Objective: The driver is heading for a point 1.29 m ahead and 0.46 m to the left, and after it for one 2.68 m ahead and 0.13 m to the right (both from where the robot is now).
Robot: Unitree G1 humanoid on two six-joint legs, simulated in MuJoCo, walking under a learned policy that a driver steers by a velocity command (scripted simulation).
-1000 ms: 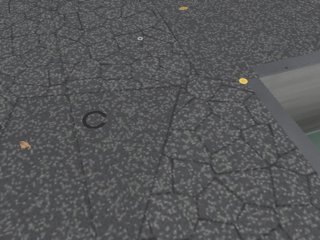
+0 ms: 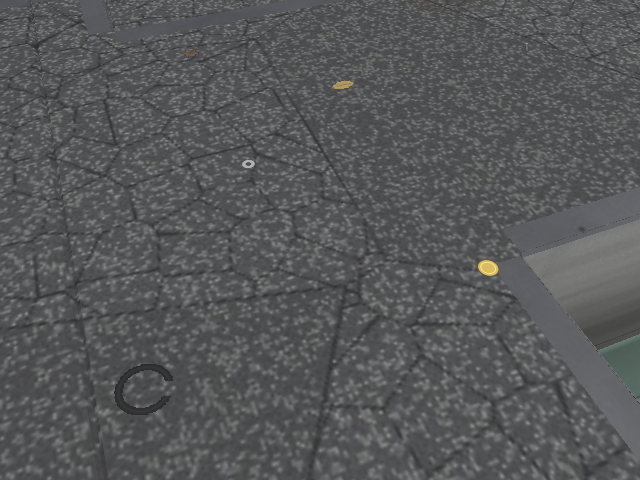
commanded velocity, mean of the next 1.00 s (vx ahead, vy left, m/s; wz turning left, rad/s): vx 0.50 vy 0.00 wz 0.36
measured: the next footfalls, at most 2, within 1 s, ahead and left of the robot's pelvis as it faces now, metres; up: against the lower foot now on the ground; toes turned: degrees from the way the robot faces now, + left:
right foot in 0.30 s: +0.34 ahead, -0.17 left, +0.00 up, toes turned +1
left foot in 0.86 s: +0.57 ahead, +0.13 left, +0.00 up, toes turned +24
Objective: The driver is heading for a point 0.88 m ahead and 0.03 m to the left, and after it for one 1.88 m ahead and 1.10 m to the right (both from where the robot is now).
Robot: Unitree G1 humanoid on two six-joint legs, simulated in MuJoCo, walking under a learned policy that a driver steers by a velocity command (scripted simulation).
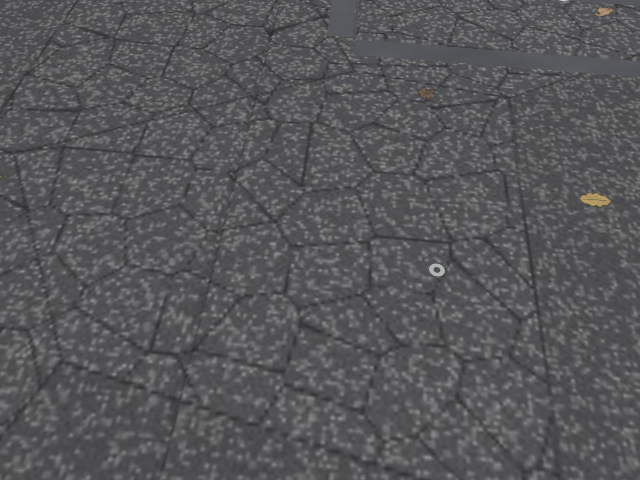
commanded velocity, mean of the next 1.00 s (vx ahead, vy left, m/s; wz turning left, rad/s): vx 0.50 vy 0.00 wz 0.22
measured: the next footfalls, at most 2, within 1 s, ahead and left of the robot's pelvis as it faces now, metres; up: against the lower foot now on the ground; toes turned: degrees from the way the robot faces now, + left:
right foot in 0.36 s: +0.39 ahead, -0.12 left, +0.00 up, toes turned +11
left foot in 0.90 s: +0.62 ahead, +0.17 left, +0.00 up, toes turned +12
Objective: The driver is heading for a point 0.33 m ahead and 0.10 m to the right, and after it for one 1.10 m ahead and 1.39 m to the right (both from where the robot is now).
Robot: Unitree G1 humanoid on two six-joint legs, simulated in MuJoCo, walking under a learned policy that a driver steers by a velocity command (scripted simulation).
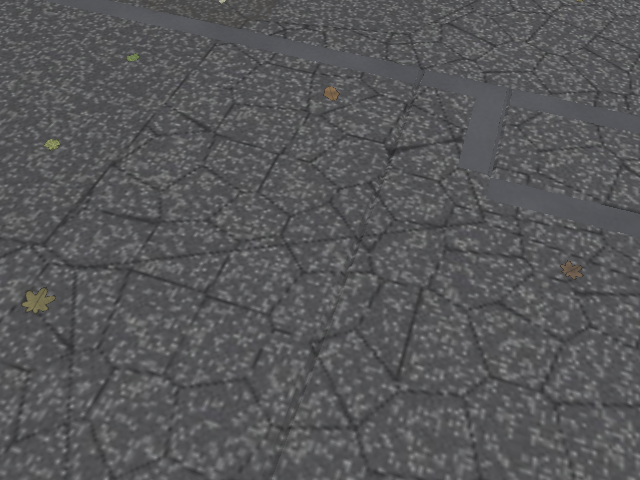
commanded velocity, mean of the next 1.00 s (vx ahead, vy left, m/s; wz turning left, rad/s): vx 0.23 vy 0.00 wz -0.38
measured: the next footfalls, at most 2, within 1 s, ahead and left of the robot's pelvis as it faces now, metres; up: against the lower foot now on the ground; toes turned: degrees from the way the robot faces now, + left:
right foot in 0.42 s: +0.38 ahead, -0.15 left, +0.00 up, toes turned -8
left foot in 0.88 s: +0.43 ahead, +0.07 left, +0.00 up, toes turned -28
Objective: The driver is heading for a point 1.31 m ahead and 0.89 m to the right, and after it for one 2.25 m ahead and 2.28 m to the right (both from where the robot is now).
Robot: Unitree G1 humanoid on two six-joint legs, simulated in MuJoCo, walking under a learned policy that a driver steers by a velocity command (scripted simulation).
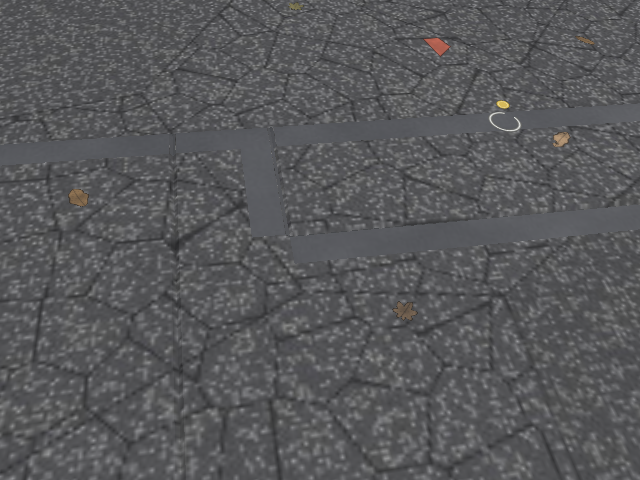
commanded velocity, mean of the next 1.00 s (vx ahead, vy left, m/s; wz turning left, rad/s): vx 0.09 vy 0.00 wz -0.60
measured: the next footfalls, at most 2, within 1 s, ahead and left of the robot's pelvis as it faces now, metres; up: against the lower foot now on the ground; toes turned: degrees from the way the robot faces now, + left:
right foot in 0.30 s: +0.01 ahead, -0.14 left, +0.00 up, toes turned -13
left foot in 0.76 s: +0.09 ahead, +0.06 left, +0.00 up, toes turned -32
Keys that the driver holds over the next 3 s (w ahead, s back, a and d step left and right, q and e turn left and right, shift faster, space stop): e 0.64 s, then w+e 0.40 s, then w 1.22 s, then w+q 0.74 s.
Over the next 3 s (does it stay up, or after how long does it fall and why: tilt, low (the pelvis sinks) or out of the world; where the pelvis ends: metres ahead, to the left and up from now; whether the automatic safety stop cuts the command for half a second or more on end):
stays up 0.84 -0.79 0.00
